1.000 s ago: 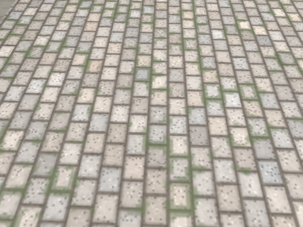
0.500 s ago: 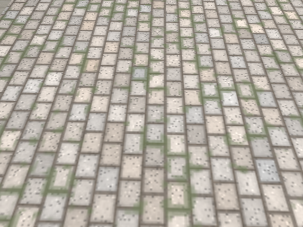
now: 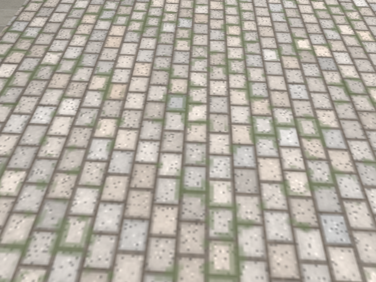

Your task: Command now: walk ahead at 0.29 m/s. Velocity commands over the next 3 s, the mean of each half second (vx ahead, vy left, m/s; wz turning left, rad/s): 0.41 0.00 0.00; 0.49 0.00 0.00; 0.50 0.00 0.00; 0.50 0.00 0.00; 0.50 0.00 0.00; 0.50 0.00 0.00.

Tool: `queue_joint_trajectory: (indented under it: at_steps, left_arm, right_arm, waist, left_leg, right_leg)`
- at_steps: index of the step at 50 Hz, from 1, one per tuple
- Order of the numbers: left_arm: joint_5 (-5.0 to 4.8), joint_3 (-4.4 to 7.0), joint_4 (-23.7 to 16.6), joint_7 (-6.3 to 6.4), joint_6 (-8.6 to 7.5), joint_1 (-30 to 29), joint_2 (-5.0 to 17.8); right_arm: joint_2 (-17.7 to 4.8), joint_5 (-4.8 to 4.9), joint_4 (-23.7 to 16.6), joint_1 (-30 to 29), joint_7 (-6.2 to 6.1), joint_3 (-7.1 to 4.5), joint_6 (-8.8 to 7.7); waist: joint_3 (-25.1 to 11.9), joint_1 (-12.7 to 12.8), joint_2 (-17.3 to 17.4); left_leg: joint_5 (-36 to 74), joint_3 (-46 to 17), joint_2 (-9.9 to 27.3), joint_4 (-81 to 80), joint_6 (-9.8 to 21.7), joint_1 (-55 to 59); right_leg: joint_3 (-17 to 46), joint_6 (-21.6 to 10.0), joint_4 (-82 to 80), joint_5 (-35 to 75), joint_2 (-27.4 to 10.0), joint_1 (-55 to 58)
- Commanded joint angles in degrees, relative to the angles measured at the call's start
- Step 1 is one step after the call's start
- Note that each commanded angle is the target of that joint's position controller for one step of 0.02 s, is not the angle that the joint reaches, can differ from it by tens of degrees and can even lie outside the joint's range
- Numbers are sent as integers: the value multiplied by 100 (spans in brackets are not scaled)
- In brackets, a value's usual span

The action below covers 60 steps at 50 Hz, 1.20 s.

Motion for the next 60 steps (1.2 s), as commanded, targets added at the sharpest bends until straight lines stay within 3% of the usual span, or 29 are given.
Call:
queue_joint_trajectory:
  at_steps: [1,3,4,5,6,7,8,11,17,21,24,26,27,28,29,30,32,34,37,41,48,51,53,54,55,56,57,59,60]
  left_arm:
    - [-98,207,-398,-28,-118,-320,966]
    - [-127,209,-502,-61,-82,-473,946]
    - [-81,136,-588,-90,-123,-614,716]
    - [-7,27,-777,-113,-216,-648,287]
    - [-90,47,-880,-107,-308,-780,328]
    - [-202,75,-920,-146,-385,-837,464]
    - [-207,84,-889,-193,-443,-825,506]
    - [-39,202,-880,-272,-485,-974,647]
    - [-21,25,-1421,-354,-380,-2362,179]
    - [-78,12,-1682,-444,-383,-2908,312]
    - [-65,131,-1702,-501,-432,-2609,592]
    - [-89,367,-1282,-447,-404,-1131,989]
    - [-54,474,-1030,-387,-361,-101,1266]
    - [92,574,-856,-383,-336,532,1733]
    - [88,427,-830,-398,-329,385,1284]
    - [42,339,-894,-395,-365,-243,1011]
    - [97,227,-1057,-446,-450,-1156,651]
    - [160,159,-978,-496,-494,-1314,424]
    - [133,192,-782,-413,-518,-994,630]
    - [113,238,-680,-237,-459,-545,849]
    - [-11,291,-407,-171,-324,230,984]
    - [-12,350,-392,-147,-225,164,1091]
    - [24,303,-473,-147,-160,-29,981]
    - [128,192,-623,-145,-159,45,755]
    - [114,-39,-660,-220,-301,759,-74]
    - [-48,87,-602,-237,-446,426,547]
    - [-175,178,-784,-250,-540,-165,902]
    - [-56,223,-854,-180,-540,-644,865]
    - [-21,247,-838,-178,-468,-542,779]
  right_arm:
    - [-379,80,-377,-225,85,-80,-279]
    - [-432,19,56,678,83,-184,-281]
    - [-606,0,194,1314,74,-260,-267]
    - [-1300,44,249,2091,56,-421,-272]
    - [-1234,-63,228,2114,106,-355,-366]
    - [-894,-79,48,1573,114,-247,-456]
    - [-705,-74,-108,1187,143,-183,-503]
    - [-441,-103,-256,991,190,-51,-432]
    - [-797,-143,-375,1306,-11,-68,-306]
    - [-879,-37,-304,1613,-35,-130,-303]
    - [-1011,-54,-366,1439,-42,-210,-240]
    - [-1050,-121,-454,1241,-34,-236,-133]
    - [-940,-172,-593,1160,-10,-175,-125]
    - [-59,-144,-663,1943,83,49,-238]
    - [-280,-26,-574,1736,143,9,-436]
    - [-719,153,-836,1090,163,-124,-543]
    - [-807,111,-988,493,58,-195,-570]
    - [-564,31,-952,755,2,-228,-394]
    - [-503,-21,-1124,475,-34,-253,-254]
    - [-553,-95,-1496,-553,10,-264,-292]
    - [-530,10,-1912,-1822,222,-169,-369]
    - [-753,23,-1967,-1633,300,-236,-418]
    - [-1166,9,-1568,-255,271,-467,-433]
    - [-1628,-66,-1342,839,220,-601,-423]
    - [-2058,-90,-1182,1228,258,-687,-394]
    - [-1429,-61,-1225,1150,268,-518,-406]
    - [-1151,-55,-1345,599,248,-431,-430]
    - [-835,-131,-1505,-186,259,-323,-436]
    - [-709,-183,-1488,-282,270,-278,-447]
  waist:
    - [992,-257,-590]
    - [666,-556,-319]
    - [435,-783,262]
    - [105,-946,1769]
    - [217,-876,1622]
    - [665,-587,931]
    - [782,-429,686]
    - [722,-259,576]
    - [928,-486,529]
    - [1071,-495,630]
    - [639,-106,755]
    - [-352,671,907]
    - [-1029,1076,671]
    - [-2112,648,-924]
    - [-2203,725,-1010]
    - [-1071,552,-851]
    - [-177,143,48]
    - [-30,-212,-185]
    - [289,-283,-224]
    - [462,-44,-112]
    - [633,343,-132]
    - [455,94,-264]
    - [-390,-611,-244]
    - [-1292,-937,349]
    - [-1976,-533,1936]
    - [-1915,-724,1402]
    - [-1071,-660,1115]
    - [-327,-337,414]
    - [-247,-141,521]
  left_leg:
    - [18,-25,271,-814,204,-389]
    - [1200,325,-184,-1638,34,1378]
    - [883,-513,332,-1987,149,2133]
    - [118,-2745,1652,-2893,790,2909]
    - [-546,-4196,2295,-3323,1345,2693]
    - [-646,-3850,2257,-3306,1275,2491]
    - [-324,-3184,1989,-3319,1064,2357]
    - [1776,-1666,1383,-3409,614,2072]
    - [2973,-648,1021,-3714,648,1308]
    - [3162,-527,1275,-3743,642,1688]
    - [5079,-380,1452,-2999,465,2352]
    - [6707,-128,1227,-1239,256,2213]
    - [5480,-77,1015,327,106,961]
    - [1725,-106,-136,2770,-270,-1224]
    - [-450,-1007,-294,3690,-147,-1871]
    - [-191,-905,60,3974,-37,-2423]
    - [760,-649,620,3360,20,-1962]
    - [1018,-667,865,2876,21,-1295]
    - [1294,-533,984,2199,-124,-1522]
    - [2600,-428,963,605,-305,-2131]
    - [2988,-212,575,-1093,-238,-1974]
    - [2327,-146,421,-1344,-11,-1551]
    - [2222,125,90,-1472,271,364]
    - [2211,-1012,1082,-1329,659,2142]
    - [1160,-3855,2333,-2057,1643,4044]
    - [558,-4335,2242,-2519,1518,4005]
    - [895,-3409,2045,-2551,1218,3301]
    - [2118,-2171,1625,-2830,998,1763]
    - [2369,-1830,1474,-2997,932,1343]
  right_leg:
    - [1869,-852,-1778,-1697,-1523,-658]
    - [952,-581,-964,-948,-826,-1425]
    - [452,-365,202,-339,-453,-1968]
    - [-355,12,2213,-535,210,-3013]
    - [235,-36,3555,-1281,224,-3682]
    - [560,-191,4178,-863,-147,-4174]
    - [552,-291,4256,-252,-370,-4294]
    - [304,-236,3510,746,-679,-3837]
    - [-261,118,1333,1846,-401,-3102]
    - [-265,-58,482,2104,-254,-2765]
    - [-302,-343,250,1792,-26,-2109]
    - [-503,-619,299,1628,318,-226]
    - [304,-906,469,1464,-397,1569]
    - [3323,-1918,-168,-126,-2004,3579]
    - [4666,-1928,-1197,-526,-2185,3454]
    - [3750,-1586,-1311,-399,-1993,2547]
    - [2212,-1265,-1594,893,-1589,629]
    - [1457,-1163,-1903,1263,-1248,-237]
    - [1011,-1284,-2247,1471,-1156,-627]
    - [695,-1166,-2337,1725,-1067,-248]
    - [451,-960,-1988,1802,-1280,773]
    - [517,-807,-1468,2611,-1508,1279]
    - [148,-558,181,4155,-1084,1007]
    - [-151,-344,2008,2899,-714,-123]
    - [-76,34,3997,-807,415,-2482]
    - [732,-67,4723,-1355,187,-3172]
    - [669,-186,4818,-879,-123,-3551]
    - [464,-175,4203,-3,-615,-3094]
    - [503,-167,3960,218,-767,-2721]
